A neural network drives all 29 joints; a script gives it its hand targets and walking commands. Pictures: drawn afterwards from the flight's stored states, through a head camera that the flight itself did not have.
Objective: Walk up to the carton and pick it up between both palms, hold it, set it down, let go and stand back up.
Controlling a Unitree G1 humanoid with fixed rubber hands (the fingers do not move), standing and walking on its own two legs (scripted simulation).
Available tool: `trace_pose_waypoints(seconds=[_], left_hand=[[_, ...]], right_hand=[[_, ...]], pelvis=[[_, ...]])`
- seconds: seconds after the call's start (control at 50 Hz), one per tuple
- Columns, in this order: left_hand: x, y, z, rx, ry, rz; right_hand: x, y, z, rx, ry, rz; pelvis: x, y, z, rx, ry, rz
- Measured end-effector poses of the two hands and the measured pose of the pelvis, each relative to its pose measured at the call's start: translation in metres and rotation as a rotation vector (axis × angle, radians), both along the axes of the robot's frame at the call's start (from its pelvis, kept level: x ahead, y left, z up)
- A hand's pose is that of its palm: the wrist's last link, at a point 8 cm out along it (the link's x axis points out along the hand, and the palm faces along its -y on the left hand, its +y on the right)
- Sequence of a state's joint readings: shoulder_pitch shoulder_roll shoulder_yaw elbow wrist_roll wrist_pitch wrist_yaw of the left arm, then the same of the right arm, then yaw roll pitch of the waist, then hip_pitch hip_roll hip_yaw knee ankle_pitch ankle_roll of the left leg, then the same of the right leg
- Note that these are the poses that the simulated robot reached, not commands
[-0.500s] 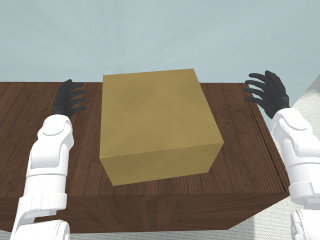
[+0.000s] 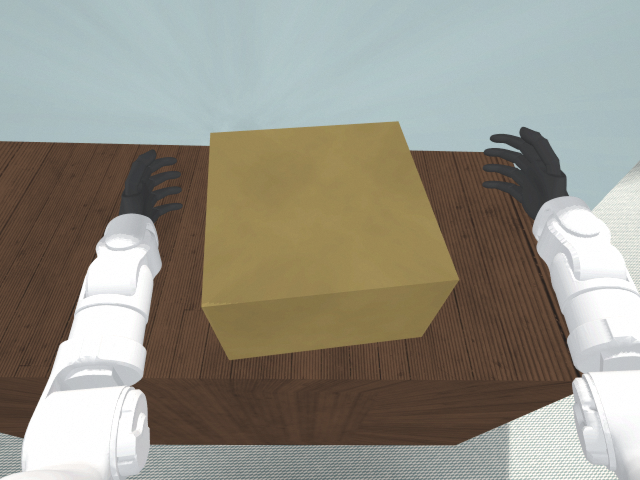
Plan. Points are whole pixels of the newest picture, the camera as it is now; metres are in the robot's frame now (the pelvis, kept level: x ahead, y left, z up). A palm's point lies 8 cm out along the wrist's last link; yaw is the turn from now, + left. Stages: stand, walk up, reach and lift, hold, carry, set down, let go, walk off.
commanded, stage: reach and lift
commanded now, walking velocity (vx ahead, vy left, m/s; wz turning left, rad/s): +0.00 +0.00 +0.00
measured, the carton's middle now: (317, 236) +0.45 +0.03 -0.01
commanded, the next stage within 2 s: none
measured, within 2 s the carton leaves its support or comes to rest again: neither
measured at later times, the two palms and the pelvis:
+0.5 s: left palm (167, 248) +0.39 +0.23 +0.02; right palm (519, 226) +0.43 -0.23 +0.07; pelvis -0.02 -0.01 -0.01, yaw +0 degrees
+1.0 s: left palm (177, 245) +0.40 +0.22 +0.02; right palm (484, 223) +0.44 -0.19 +0.06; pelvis -0.01 -0.01 -0.01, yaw +0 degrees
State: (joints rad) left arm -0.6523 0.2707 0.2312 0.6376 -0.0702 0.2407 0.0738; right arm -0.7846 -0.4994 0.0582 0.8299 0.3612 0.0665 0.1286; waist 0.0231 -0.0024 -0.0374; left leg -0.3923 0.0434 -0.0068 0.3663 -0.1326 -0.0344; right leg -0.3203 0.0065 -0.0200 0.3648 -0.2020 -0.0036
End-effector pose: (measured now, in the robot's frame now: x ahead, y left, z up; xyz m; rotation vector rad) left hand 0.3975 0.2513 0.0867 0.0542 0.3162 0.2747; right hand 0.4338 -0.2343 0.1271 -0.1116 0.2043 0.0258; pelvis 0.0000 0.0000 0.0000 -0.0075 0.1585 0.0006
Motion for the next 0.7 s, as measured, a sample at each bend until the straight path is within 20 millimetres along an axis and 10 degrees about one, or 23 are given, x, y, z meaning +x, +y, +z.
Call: trace_pose_waypoints(seconds=[0.28,0.7], left_hand=[[-0.014,-0.006,-0.062,0.000,-0.021,-0.009],[-0.004,-0.019,-0.058,-0.011,-0.069,-0.040]], right_hand=[[-0.003,-0.004,-0.049,-0.054,0.010,0.020],[0.001,0.014,-0.056,-0.028,-0.018,0.043]], pelvis=[[-0.010,-0.007,-0.008,0.008,0.172,-0.003],[-0.017,-0.011,-0.013,0.013,0.230,-0.003]])
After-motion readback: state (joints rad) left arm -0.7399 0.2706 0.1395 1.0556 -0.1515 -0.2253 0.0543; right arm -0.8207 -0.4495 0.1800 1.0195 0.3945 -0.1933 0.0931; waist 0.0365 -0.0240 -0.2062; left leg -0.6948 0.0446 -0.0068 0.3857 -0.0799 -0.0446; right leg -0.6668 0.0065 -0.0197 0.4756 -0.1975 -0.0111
